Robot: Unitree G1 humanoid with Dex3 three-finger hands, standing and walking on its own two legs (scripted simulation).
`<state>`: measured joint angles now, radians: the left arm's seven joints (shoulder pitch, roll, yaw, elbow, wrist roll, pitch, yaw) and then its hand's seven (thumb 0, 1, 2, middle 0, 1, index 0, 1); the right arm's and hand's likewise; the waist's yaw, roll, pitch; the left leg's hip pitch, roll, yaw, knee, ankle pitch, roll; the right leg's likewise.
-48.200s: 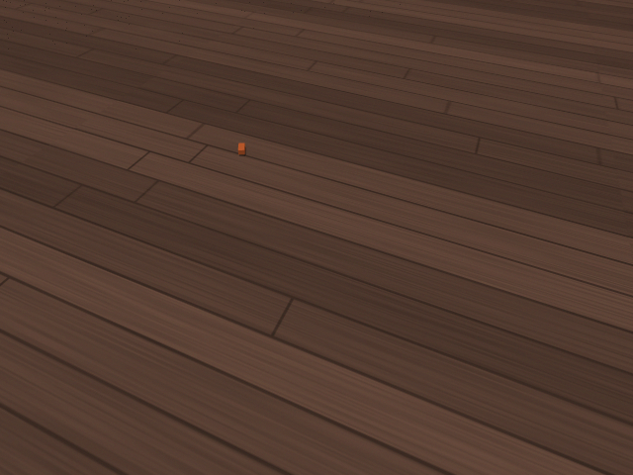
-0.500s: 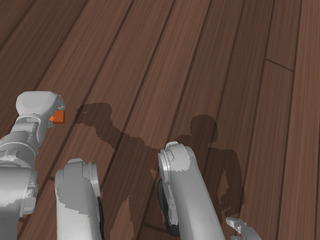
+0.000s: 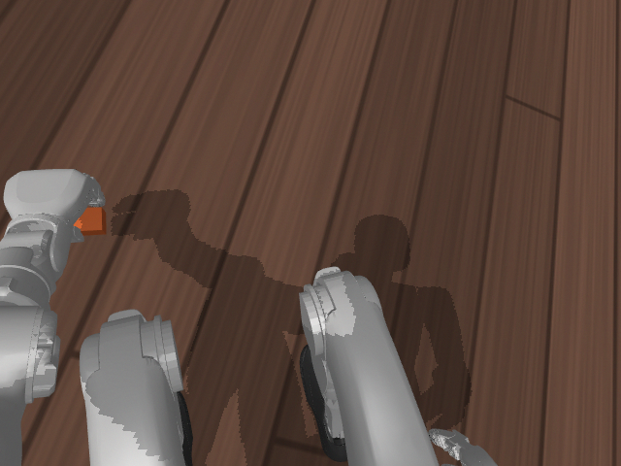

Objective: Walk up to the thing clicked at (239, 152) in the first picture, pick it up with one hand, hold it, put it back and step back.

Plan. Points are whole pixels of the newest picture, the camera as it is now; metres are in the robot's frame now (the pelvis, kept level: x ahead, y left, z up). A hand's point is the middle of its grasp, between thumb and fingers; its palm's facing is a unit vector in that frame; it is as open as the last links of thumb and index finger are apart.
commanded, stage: lower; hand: left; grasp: from above
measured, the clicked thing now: (78, 222) +0.48 +0.22 -0.21
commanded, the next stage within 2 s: rest in 0.26 s
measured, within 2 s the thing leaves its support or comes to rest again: rests again in 1.32 s
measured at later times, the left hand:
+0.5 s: hand (85, 229) +0.47 +0.22 -0.22, palm faces -0.46 -0.01 -0.89, open 6.4 cm
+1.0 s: hand (91, 235) +0.47 +0.22 -0.26, palm faces -0.45 -0.04 -0.89, open 6.4 cm
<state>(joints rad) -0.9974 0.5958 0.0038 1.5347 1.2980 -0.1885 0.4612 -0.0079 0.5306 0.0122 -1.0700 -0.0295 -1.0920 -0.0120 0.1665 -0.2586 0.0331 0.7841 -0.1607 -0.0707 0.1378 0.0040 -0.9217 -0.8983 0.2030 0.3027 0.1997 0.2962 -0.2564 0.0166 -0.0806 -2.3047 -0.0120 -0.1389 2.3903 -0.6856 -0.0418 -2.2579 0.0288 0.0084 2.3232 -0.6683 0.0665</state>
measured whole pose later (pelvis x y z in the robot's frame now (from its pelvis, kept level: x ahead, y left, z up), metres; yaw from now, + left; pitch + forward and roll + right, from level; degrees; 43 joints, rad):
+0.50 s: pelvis +0.01 +0.00 -0.02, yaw -2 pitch +33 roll -8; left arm -1.00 0.68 0.06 1.62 1.34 -0.21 0.57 -0.01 0.53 0.03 -1.08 -0.01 -1.09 0.00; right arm 0.14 -0.28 0.08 0.78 -0.22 -0.12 0.20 0.00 -0.92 -0.89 0.20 0.30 0.20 0.30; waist -0.32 -0.01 0.00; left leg -2.35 -0.02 -0.18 2.49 -0.72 -0.05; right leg -2.30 0.04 -0.02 2.40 -0.68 0.08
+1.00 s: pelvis +0.01 +0.01 -0.04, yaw -5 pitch +29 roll -10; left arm -1.00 0.78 0.09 1.72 1.38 -0.26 0.65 -0.01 0.53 0.00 -1.10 0.00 -1.11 0.00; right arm 0.13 -0.30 0.14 0.78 -0.28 -0.17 0.25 0.00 -0.91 -0.89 0.20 0.30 0.20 0.30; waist -0.36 -0.06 0.06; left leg -2.36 -0.02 -0.23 2.57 -0.73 -0.05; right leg -2.29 0.06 -0.05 2.43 -0.68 0.08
